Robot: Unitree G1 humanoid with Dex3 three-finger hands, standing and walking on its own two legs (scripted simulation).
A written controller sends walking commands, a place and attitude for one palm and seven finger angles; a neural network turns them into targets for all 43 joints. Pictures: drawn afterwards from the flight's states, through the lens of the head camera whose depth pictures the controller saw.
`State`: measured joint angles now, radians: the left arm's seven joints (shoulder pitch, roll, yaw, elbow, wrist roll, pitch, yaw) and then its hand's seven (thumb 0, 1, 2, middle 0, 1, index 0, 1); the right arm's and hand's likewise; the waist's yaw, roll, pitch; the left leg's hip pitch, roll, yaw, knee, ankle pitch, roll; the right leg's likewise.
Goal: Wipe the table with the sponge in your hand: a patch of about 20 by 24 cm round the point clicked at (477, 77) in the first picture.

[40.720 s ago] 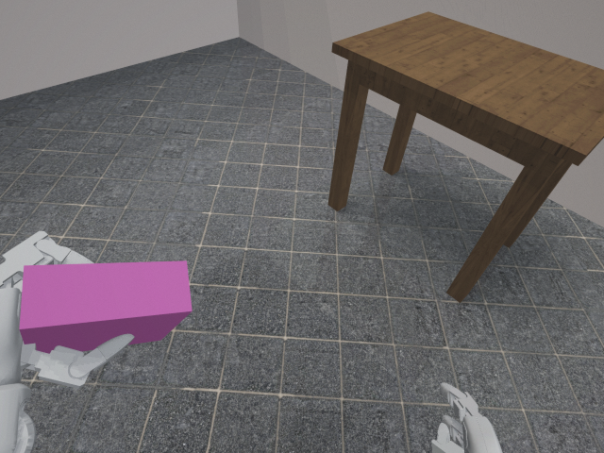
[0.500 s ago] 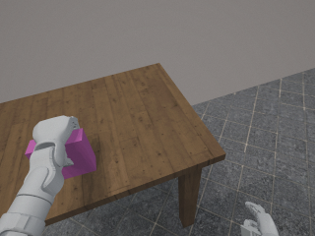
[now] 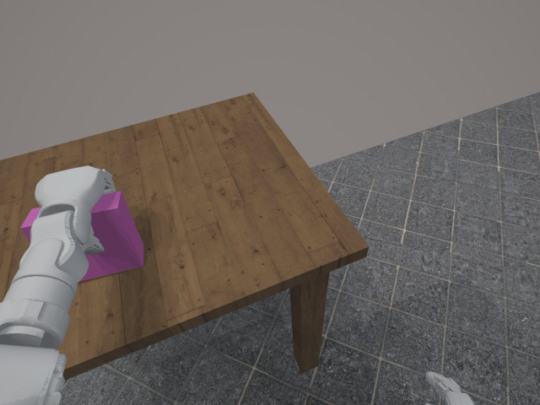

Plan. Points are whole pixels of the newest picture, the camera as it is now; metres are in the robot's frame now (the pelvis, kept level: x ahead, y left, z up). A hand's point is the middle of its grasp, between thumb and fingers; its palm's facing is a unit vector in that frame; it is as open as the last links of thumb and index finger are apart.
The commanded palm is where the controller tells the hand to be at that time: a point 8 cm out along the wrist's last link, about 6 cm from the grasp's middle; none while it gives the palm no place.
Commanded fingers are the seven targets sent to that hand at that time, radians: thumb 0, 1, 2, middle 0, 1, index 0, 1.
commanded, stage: wipe forward along the first lane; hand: left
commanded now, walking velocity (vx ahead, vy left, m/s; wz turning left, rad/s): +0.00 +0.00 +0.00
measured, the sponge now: (95, 248) +0.34 +0.33 +0.04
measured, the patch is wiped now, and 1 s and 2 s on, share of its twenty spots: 0.25 0.50 0.65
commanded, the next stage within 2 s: slide across to the middle lane in 0.50 s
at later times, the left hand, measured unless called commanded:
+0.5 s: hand (80, 190) +0.42 +0.36 +0.10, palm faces -0.13 -0.02 -0.99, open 9.7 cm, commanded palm +0.40 +0.36 +0.14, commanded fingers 0.00 0.10 1.30 -1.20 -1.60 -1.20 -1.60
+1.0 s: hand (91, 179) +0.44 +0.36 +0.10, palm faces -0.02 +0.00 -1.00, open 9.7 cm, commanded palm +0.43 +0.33 +0.16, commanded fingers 0.00 0.10 1.30 -1.20 -1.60 -1.20 -1.60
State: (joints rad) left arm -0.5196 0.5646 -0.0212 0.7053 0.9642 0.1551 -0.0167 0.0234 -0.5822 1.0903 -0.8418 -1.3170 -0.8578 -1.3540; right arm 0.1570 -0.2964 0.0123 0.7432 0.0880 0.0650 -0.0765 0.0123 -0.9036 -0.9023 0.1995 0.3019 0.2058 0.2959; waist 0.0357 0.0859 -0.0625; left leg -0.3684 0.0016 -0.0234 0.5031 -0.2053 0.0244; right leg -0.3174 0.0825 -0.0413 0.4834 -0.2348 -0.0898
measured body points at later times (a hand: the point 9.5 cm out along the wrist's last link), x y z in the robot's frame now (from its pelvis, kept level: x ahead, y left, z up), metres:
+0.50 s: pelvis +0.02 +0.02 +0.00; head +0.05 +0.00 +0.45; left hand +0.42 +0.36 +0.16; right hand +0.12 -0.26 -0.13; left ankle +0.03 +0.13 -0.74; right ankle +0.01 -0.06 -0.74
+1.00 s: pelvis +0.03 +0.06 +0.00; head +0.06 +0.05 +0.45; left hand +0.44 +0.35 +0.16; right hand +0.17 -0.18 -0.12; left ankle +0.03 +0.13 -0.74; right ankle +0.01 -0.06 -0.74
